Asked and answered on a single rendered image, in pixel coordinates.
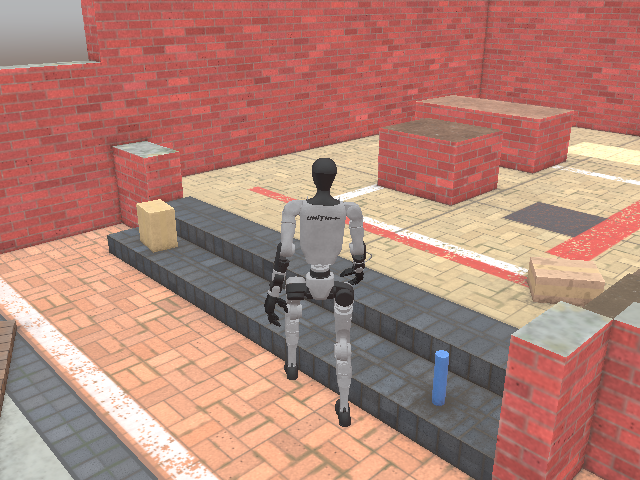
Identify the robot left upper arm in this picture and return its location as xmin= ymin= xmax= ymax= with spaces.
xmin=280 ymin=200 xmax=303 ymax=257

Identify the robot left forearm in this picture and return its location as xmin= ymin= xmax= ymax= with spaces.
xmin=268 ymin=242 xmax=290 ymax=297

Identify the right robot thigh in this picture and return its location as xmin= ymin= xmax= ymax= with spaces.
xmin=334 ymin=281 xmax=354 ymax=361

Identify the left robot hand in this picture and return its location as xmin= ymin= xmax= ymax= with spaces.
xmin=264 ymin=293 xmax=288 ymax=327

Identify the right robot shin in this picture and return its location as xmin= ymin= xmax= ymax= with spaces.
xmin=336 ymin=343 xmax=352 ymax=412

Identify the robot right upper arm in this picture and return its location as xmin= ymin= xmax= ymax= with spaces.
xmin=343 ymin=202 xmax=364 ymax=256

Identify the right robot hand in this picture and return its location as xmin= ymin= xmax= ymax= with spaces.
xmin=340 ymin=266 xmax=364 ymax=285

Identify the robot right forearm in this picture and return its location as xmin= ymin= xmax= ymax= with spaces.
xmin=352 ymin=241 xmax=366 ymax=273

